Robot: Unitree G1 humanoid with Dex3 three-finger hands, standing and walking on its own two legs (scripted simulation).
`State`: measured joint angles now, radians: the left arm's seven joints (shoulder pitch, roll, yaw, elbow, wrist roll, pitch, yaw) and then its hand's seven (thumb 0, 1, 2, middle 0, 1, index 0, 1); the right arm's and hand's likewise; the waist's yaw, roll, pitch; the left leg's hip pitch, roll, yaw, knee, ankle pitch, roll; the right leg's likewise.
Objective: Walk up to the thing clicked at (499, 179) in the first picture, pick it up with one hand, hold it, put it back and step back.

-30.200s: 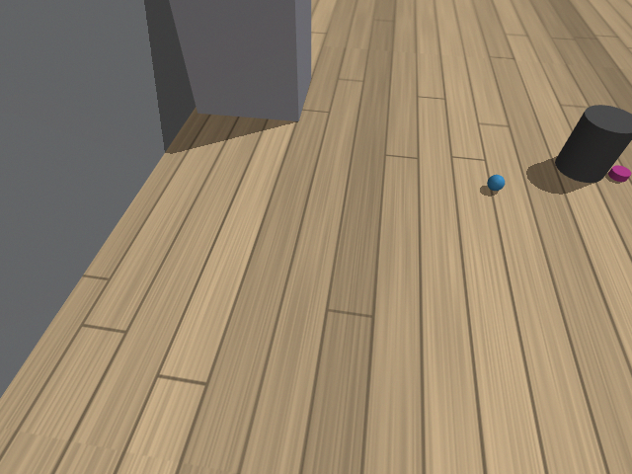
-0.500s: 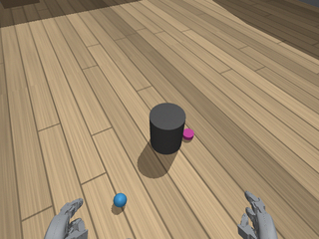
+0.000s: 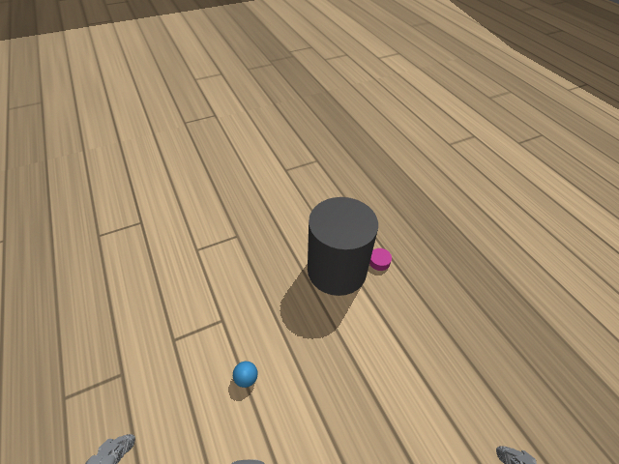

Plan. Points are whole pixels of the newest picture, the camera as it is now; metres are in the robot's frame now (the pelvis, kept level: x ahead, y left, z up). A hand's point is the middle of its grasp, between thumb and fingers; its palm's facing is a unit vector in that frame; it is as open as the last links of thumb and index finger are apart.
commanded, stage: stand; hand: left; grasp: from above
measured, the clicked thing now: (245, 374) +0.46 +0.21 -0.71
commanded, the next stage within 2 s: none
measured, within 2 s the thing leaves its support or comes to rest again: neither
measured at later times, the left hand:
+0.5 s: hand out of the picture +0.03 +0.24 -0.13, palm faces +0.05 -0.94 -0.34, open 7.4 cm
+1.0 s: hand out of the picture +0.05 +0.24 -0.13, palm faces +0.03 -0.94 -0.34, open 7.4 cm
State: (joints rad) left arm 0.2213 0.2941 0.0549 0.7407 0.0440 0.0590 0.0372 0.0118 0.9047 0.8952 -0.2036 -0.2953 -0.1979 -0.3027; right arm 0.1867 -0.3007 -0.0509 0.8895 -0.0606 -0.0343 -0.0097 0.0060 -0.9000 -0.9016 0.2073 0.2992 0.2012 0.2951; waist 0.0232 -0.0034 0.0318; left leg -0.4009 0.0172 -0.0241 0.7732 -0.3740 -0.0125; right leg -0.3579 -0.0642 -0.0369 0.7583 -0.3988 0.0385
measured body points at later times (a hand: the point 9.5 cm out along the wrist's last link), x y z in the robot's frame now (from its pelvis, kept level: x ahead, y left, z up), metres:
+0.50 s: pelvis +0.00 +0.00 +0.03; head -0.01 +0.00 +0.48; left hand +0.03 +0.29 -0.11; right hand +0.07 -0.28 -0.11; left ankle +0.02 +0.13 -0.71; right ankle +0.00 -0.14 -0.71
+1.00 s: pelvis +0.00 -0.01 +0.03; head +0.00 -0.01 +0.48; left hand +0.05 +0.29 -0.10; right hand +0.06 -0.29 -0.11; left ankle +0.02 +0.13 -0.71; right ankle +0.00 -0.14 -0.71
